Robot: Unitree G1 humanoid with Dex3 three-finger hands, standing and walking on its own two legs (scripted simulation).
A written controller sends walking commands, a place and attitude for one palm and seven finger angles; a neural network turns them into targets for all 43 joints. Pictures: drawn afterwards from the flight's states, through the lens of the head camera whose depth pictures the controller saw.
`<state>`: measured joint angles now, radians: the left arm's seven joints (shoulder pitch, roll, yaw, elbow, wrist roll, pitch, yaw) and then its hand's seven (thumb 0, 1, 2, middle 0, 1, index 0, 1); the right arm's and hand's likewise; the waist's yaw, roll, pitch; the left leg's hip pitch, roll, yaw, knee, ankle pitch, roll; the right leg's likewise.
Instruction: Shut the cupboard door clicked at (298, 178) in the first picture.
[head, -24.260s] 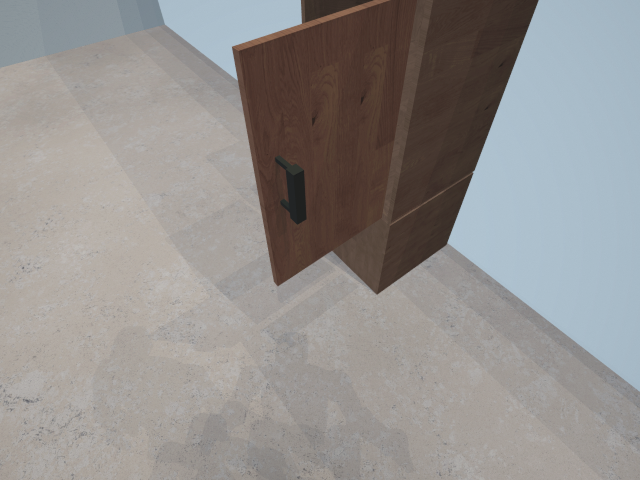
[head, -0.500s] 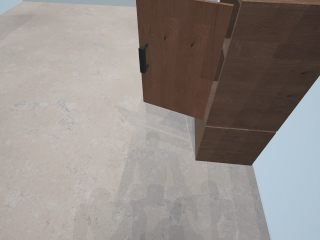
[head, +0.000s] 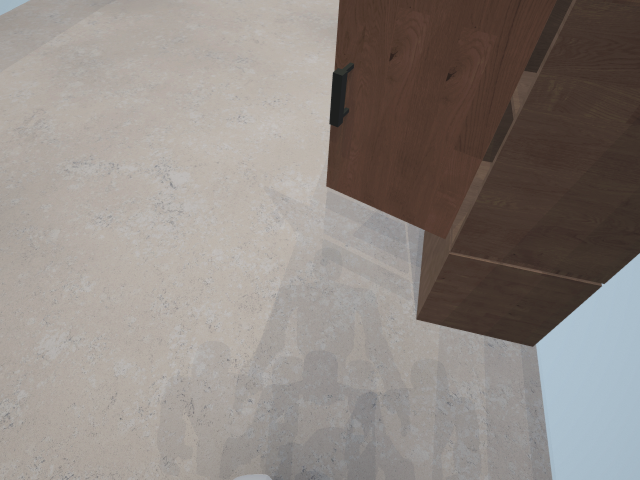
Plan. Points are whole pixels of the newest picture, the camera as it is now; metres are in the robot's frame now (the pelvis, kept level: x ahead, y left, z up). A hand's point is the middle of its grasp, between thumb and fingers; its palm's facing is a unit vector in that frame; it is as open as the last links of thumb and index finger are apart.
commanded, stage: walk to a spot facing it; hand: left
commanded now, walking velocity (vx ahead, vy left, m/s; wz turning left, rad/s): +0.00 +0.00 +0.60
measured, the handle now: (342, 94) +0.88 -0.02 +0.00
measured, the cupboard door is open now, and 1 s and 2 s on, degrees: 73 73 73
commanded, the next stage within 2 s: turn to face it in 1.92 s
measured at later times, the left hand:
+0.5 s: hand out of the picture +0.01 +0.18 -0.14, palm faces +0.28 -0.91 -0.31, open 7.4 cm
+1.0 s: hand out of the picture -0.08 +0.14 -0.14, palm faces +0.60 -0.73 -0.32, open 7.4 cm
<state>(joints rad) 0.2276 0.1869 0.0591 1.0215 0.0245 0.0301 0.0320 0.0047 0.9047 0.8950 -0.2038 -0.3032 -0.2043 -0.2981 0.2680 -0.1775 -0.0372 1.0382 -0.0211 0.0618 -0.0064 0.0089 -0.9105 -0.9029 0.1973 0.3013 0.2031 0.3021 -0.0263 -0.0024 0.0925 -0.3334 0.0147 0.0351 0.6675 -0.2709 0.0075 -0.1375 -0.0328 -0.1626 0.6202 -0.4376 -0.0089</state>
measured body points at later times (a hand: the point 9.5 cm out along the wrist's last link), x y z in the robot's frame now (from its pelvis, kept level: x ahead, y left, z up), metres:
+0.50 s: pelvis -0.01 -0.05 +0.01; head +0.05 -0.05 +0.46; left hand +0.00 +0.23 -0.12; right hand +0.14 -0.29 -0.14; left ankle -0.03 +0.08 -0.66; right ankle +0.00 -0.17 -0.72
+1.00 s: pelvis +0.00 -0.07 +0.01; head +0.05 -0.06 +0.45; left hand -0.11 +0.18 -0.12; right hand +0.24 -0.21 -0.15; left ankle -0.09 +0.04 -0.64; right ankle +0.08 -0.15 -0.72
